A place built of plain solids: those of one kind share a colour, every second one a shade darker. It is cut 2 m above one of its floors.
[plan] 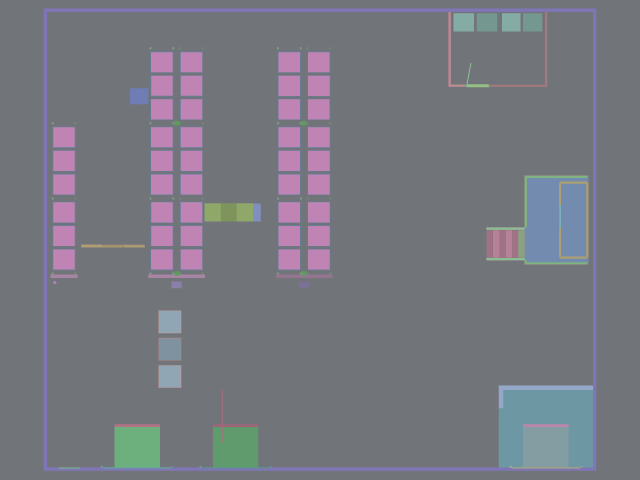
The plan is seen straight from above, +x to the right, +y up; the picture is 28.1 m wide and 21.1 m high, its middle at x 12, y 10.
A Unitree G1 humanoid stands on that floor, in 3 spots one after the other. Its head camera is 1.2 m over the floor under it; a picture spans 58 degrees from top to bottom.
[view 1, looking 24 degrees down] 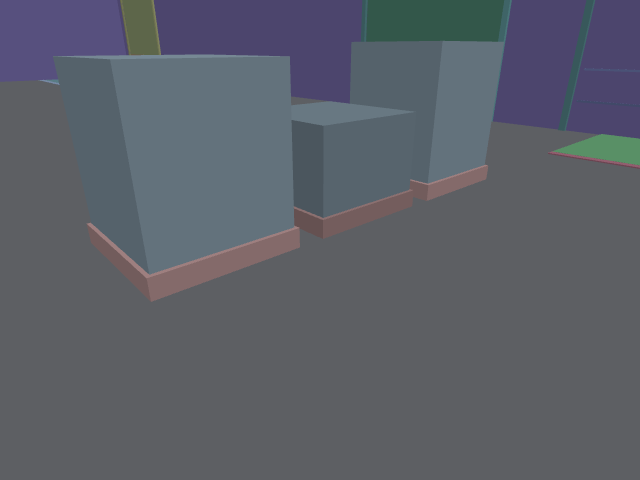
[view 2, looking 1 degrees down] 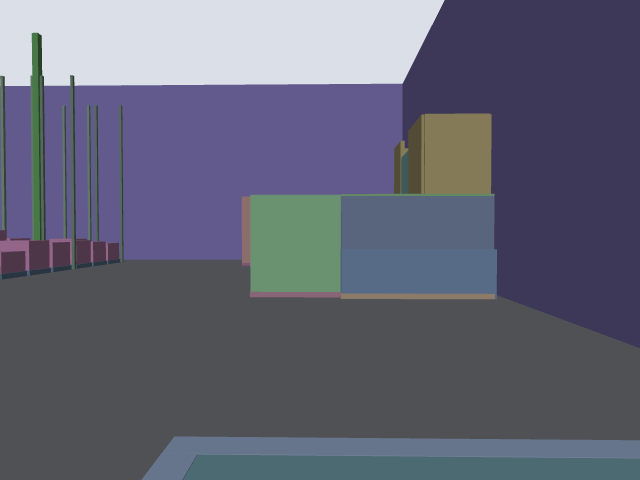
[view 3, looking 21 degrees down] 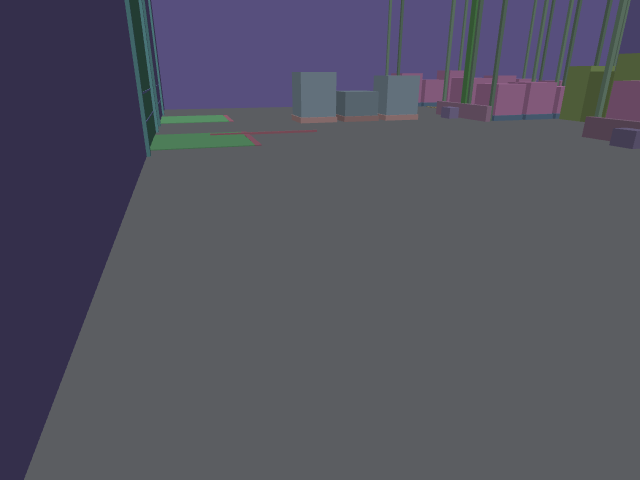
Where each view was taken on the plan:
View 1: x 2.90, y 7.53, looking -42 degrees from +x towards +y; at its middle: ground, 2.95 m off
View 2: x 20.75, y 1.10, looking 91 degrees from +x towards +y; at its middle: cheek_whole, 8.01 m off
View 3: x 17.09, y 0.60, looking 163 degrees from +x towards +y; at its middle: ground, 3.35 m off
